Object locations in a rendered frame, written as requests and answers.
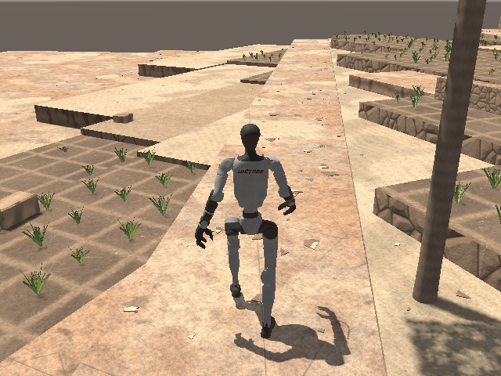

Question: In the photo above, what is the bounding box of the left robot forearm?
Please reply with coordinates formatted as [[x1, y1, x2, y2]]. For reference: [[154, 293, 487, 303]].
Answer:
[[198, 190, 218, 229]]

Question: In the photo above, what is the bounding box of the robot left upper arm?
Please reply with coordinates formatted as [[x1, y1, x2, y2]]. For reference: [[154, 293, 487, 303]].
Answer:
[[211, 157, 234, 202]]

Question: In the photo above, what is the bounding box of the robot right shin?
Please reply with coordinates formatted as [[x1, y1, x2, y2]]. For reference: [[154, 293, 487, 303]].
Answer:
[[262, 271, 276, 327]]

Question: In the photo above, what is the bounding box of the left robot foot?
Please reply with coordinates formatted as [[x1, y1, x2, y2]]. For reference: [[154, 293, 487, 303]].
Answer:
[[230, 284, 241, 298]]

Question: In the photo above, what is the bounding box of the robot right hand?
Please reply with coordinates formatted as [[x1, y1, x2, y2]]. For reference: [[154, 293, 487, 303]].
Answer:
[[278, 202, 296, 215]]

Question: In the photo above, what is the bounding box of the robot right upper arm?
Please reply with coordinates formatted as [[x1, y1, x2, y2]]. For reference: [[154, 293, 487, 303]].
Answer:
[[267, 157, 290, 198]]

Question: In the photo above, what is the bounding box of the right robot forearm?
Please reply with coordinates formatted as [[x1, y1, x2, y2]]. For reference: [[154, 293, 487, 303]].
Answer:
[[283, 185, 295, 206]]

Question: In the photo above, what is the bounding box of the robot left hand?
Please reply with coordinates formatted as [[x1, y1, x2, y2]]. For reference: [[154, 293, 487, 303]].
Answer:
[[195, 225, 213, 249]]

